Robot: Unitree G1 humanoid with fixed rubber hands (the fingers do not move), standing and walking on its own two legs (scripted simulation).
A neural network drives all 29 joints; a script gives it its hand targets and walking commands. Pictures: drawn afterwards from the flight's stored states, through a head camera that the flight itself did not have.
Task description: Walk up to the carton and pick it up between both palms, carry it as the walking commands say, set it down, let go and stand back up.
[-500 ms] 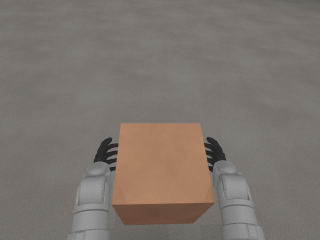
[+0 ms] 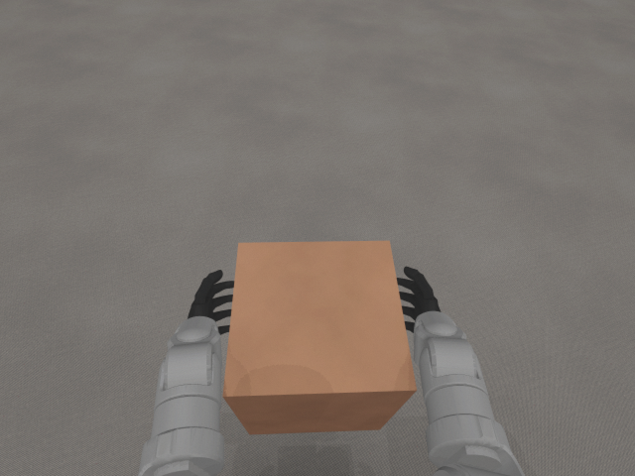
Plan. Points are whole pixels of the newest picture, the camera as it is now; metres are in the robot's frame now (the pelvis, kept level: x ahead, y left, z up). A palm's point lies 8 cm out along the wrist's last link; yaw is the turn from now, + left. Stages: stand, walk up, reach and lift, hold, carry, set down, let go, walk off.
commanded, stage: set down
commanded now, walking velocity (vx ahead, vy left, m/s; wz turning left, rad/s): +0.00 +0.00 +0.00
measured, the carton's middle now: (314, 344) +0.30 +0.02 -0.07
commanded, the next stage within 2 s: none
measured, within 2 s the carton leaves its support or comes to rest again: neither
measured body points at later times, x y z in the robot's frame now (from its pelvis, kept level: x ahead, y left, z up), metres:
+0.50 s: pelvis -0.02 +0.02 -0.04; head +0.11 +0.04 +0.39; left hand +0.32 +0.19 -0.10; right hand +0.35 -0.11 -0.09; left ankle +0.06 +0.13 -0.74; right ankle -0.01 -0.10 -0.74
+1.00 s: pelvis -0.04 +0.02 -0.12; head +0.15 +0.04 +0.29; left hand +0.35 +0.19 -0.19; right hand +0.38 -0.11 -0.18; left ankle +0.06 +0.13 -0.74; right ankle -0.01 -0.10 -0.74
